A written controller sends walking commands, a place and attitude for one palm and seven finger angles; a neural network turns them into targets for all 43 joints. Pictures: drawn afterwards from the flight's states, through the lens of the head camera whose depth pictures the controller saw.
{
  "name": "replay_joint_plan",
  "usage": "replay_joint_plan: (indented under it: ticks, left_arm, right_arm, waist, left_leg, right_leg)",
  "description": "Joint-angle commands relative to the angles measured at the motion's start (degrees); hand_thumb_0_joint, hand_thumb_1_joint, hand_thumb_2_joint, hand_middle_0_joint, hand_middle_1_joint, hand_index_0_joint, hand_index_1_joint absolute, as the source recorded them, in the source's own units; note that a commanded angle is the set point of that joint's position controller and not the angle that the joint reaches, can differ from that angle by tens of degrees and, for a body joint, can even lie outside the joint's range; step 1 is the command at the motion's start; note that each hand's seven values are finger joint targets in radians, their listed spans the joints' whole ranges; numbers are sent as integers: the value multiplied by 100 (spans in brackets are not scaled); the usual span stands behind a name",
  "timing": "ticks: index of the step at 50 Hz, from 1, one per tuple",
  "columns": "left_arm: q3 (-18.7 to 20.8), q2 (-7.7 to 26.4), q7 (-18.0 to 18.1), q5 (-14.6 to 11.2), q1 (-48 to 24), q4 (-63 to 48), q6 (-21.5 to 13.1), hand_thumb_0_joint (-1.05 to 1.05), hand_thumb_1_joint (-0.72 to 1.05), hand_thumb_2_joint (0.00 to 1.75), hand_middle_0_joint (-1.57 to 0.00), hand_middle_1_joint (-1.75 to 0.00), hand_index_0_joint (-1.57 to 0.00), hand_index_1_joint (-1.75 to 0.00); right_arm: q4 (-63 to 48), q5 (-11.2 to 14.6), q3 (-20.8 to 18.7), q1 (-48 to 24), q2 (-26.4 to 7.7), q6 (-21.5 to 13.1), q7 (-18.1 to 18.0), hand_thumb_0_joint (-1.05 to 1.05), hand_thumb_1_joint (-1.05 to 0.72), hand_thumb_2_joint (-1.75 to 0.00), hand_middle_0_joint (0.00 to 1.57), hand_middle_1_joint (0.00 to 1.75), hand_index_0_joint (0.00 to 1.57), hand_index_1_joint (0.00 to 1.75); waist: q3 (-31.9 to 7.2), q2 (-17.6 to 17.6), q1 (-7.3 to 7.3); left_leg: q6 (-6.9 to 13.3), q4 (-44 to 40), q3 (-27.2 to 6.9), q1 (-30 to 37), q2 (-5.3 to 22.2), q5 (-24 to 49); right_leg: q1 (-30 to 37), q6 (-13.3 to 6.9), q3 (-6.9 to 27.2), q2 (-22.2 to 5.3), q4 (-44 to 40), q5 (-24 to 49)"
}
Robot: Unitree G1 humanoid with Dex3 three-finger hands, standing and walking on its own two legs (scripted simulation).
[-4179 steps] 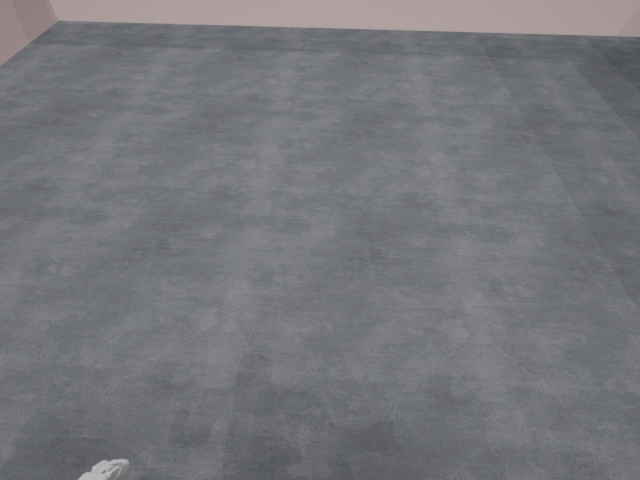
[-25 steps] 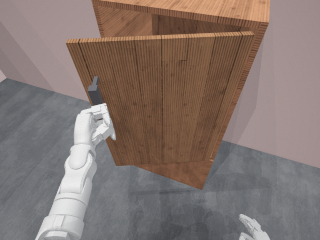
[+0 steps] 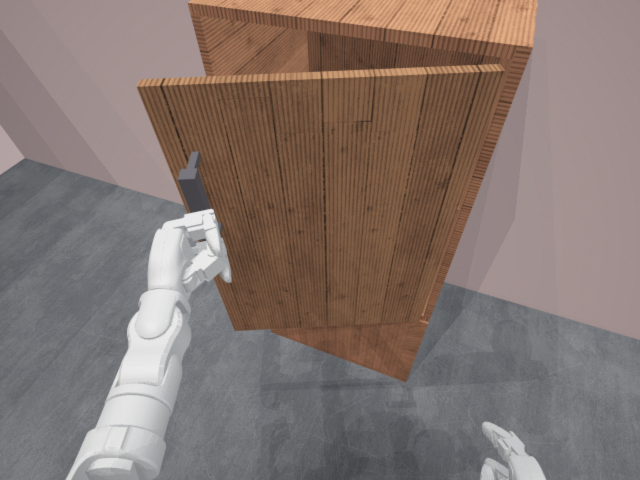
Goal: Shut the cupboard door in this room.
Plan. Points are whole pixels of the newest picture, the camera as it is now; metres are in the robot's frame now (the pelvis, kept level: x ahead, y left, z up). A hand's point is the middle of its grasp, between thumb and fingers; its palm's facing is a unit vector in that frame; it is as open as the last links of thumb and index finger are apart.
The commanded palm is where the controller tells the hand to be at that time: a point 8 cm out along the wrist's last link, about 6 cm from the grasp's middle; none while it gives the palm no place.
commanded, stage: push the door shut along its arc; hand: left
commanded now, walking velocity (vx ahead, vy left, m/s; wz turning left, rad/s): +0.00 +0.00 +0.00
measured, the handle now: (205, 206) +0.46 +0.19 +0.09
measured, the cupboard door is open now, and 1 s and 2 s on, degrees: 25 10 0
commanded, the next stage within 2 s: pull the fist back off the door in 1.76 s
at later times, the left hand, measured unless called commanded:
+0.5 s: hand (225, 218) +0.43 +0.15 +0.10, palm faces -0.07 -1.00 -0.01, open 3.1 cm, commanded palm +0.42 +0.20 +0.09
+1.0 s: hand (258, 187) +0.49 +0.12 +0.10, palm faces -0.21 -0.98 +0.00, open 3.1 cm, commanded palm +0.50 +0.17 +0.09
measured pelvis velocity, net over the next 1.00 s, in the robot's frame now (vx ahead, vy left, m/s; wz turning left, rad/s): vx -0.01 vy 0.02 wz -0.01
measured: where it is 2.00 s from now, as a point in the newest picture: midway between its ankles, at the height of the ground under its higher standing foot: outside the picture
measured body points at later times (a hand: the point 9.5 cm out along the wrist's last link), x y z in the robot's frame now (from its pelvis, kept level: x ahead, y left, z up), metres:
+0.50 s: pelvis +0.00 +0.01 -0.01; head +0.05 +0.00 +0.44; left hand +0.43 +0.21 +0.10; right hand +0.07 -0.25 -0.13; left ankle +0.05 +0.12 -0.71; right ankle -0.02 -0.10 -0.71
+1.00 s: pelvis -0.01 +0.02 -0.03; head +0.08 +0.02 +0.42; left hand +0.50 +0.17 +0.10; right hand +0.01 -0.25 -0.14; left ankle +0.05 +0.12 -0.71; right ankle -0.02 -0.10 -0.71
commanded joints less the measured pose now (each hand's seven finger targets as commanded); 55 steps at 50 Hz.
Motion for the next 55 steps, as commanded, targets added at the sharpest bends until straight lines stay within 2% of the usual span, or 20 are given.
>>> replay_joint_plan:
  ticks: [1, 3, 6, 7, 11, 14, 18, 21, 24, 26, 30, 31, 33, 36, 39, 41, 48, 50, 52, 55]
  left_arm:
    - [561, 1191, -117, -33, -2458, -836, -472, 0, 90, 90, -130, -150, -130, -150]
    - [469, 1140, -233, -62, -2932, -512, -483, 0, 90, 90, -130, -150, -130, -150]
    - [563, 1318, -392, -57, -3229, -171, -543, 0, 90, 90, -130, -150, -130, -150]
    - [456, 1190, -457, -86, -3356, -51, -549, 0, 90, 90, -130, -150, -130, -150]
    - [590, 1377, -664, -131, -3777, 415, -653, 0, 90, 90, -130, -150, -130, -150]
    - [536, 1336, -797, -150, -4130, 718, -696, 0, 90, 90, -130, -150, -130, -150]
    - [627, 1481, -956, -139, -4299, 893, -769, 0, 90, 90, -130, -150, -130, -150]
    - [681, 1617, -1058, -134, -4469, 1076, -811, 0, 90, 90, -130, -150, -130, -150]
    - [440, 1375, -1114, -121, -4970, 1217, -870, 0, 90, 90, -130, -150, -130, -150]
    - [584, 1554, -1103, -105, -5065, 1344, -902, 0, 90, 90, -130, -150, -130, -150]
    - [441, 1447, -1133, -75, -5640, 1595, -952, 0, 90, 90, -130, -150, -130, -150]
    - [657, 1693, -1120, -44, -5598, 1775, -963, 0, 90, 90, -130, -150, -130, -150]
    - [598, 1706, -1143, -17, -5908, 2042, -944, 0, 90, 90, -130, -150, -130, -150]
    - [807, 2047, -1187, 47, -6203, 2296, -991, 0, 90, 90, -130, -150, -130, -150]
    - [500, 1753, -1326, 70, -6513, 2509, -996, 0, 90, 90, -130, -150, -130, -150]
    - [698, 2006, -1363, 59, -6663, 2732, -973, 0, 90, 90, -130, -150, -130, -150]
    - [830, 2288, -1424, 174, -7321, 3087, -823, 0, 90, 90, -130, -150, -130, -150]
    - [1035, 2607, -1434, 251, -7345, 3258, -760, 0, 90, 90, -130, -150, -130, -150]
    - [1192, 2832, -1451, 306, -7413, 3210, -791, 0, 90, 90, -130, -150, -130, -150]
    - [1219, 2883, -1536, 353, -7468, 3158, -785, 0, 90, 90, -130, -150, -130, -150]
  right_arm:
    - [-627, -4, -258, -151, -745, -208, -76, 0, -90, -90, 20, 30, 20, 30]
    - [-582, 17, -218, -152, -727, -188, -85, 0, -90, -90, 20, 30, 20, 30]
    - [-538, 8, -246, -20, -772, -169, -84, 0, -90, -90, 20, 30, 20, 30]
    - [-540, 14, -240, -1, -754, -176, -70, 0, -90, -90, 20, 30, 20, 30]
    - [-469, 6, -296, 228, -832, -151, -57, 0, -90, -90, 20, 30, 20, 30]
    - [-409, 23, -327, 351, -854, -143, -37, 0, -90, -90, 20, 30, 20, 30]
    - [-388, 13, -369, 530, -910, -104, -9, 0, -90, -90, 20, 30, 20, 30]
    - [-367, 15, -391, 623, -956, -65, -13, 0, -90, -90, 20, 30, 20, 30]
    - [-324, 26, -400, 680, -938, -70, -3, 0, -90, -90, 20, 30, 20, 30]
    - [-286, 3, -420, 777, -998, -66, -9, 0, -90, -90, 20, 30, 20, 30]
    - [-224, -2, -406, 834, -994, -70, -1, 0, -90, -90, 20, 30, 20, 30]
    - [-198, -14, -414, 900, -1035, -67, -8, 0, -90, -90, 20, 30, 20, 30]
    - [-153, -17, -380, 928, -1039, -61, -6, 0, -90, -90, 20, 30, 20, 30]
    - [-101, -45, -393, 1055, -1114, -59, -16, 0, -90, -90, 20, 30, 20, 30]
    - [-63, -51, -389, 1090, -1098, -93, 13, 0, -90, -90, 20, 30, 20, 30]
    - [-20, -70, -389, 1202, -1161, -102, 4, 0, -90, -90, 20, 30, 20, 30]
    - [46, -108, -389, 1432, -1211, -105, 43, 0, -90, -90, 20, 30, 20, 30]
    - [38, -118, -386, 1533, -1249, -84, 40, 0, -90, -90, 20, 30, 20, 30]
    - [14, -146, -382, 1599, -1249, -69, 52, 0, -90, -90, 20, 30, 20, 30]
    - [-13, -171, -406, 1732, -1242, -25, 90, 0, -90, -90, 20, 30, 20, 30]
  waist:
    - [-1367, -551, -149]
    - [-1236, -465, -240]
    - [-1506, -246, -215]
    - [-1509, -194, -256]
    - [-1735, -417, -297]
    - [-1770, -346, -391]
    - [-2037, -262, -377]
    - [-2000, -204, -415]
    - [-1956, -76, -542]
    - [-2080, -52, -529]
    - [-2012, -48, -687]
    - [-2023, -6, -615]
    - [-1916, -92, -746]
    - [-2045, -135, -792]
    - [-2105, 119, -930]
    - [-2163, 2, -961]
    - [-2454, 122, -1149]
    - [-2482, 8, -1157]
    - [-2769, 305, -1085]
    - [-3040, 338, -1105]
  left_leg:
    - [207, -339, -65, 1115, -136, 553]
    - [201, -349, -79, 1042, -148, 406]
    - [207, -275, -96, 1098, -154, 537]
    - [203, -259, -102, 1104, -164, 573]
    - [212, -159, -146, 1039, -150, 706]
    - [215, -99, -158, 1072, -148, 729]
    - [207, -21, -187, 1158, -139, 997]
    - [209, 5, -200, 1150, -127, 943]
    - [182, 5, -283, 1285, -90, 886]
    - [181, 32, -326, 1353, -83, 920]
    - [180, 42, -357, 1307, -62, 736]
    - [179, 65, -369, 1277, -73, 755]
    - [182, 68, -393, 1121, -52, 591]
    - [202, 137, -433, 1016, -53, 568]
    - [171, 236, -493, 1119, -13, 530]
    - [197, 297, -521, 979, -19, 531]
    - [215, 537, -565, 743, 18, 621]
    - [236, 597, -537, 517, 20, 618]
    - [224, 691, -530, 553, 3, 868]
    - [225, 799, -525, 597, 7, 1192]
  right_leg:
    - [-115, 181, 214, -6, -868, 1549]
    - [-245, 175, 217, -24, -887, 1390]
    - [-227, 149, 234, -11, -806, 1517]
    - [-259, 141, 209, -14, -770, 1602]
    - [-298, 145, 183, 19, -650, 1747]
    - [-475, 136, 159, 41, -601, 1773]
    - [-490, 110, 110, 65, -456, 2010]
    - [-627, 94, 91, 97, -443, 1880]
    - [-949, 76, 29, 129, -409, 1664]
    - [-997, 53, 4, 142, -372, 1588]
    - [-1274, 69, 0, 151, -369, 1367]
    - [-1265, 44, 1, 155, -347, 1324]
    - [-1409, 68, 17, 150, -350, 1185]
    - [-1452, 55, 37, 155, -290, 1117]
    - [-1813, 49, 26, 157, -234, 983]
    - [-1832, 42, 25, 173, -183, 958]
    - [-2103, 73, 54, 169, -21, 973]
    - [-2020, 79, 80, 177, 12, 1022]
    - [-1963, 59, 95, 175, 113, 1219]
    - [-1861, 60, 98, 200, 198, 1553]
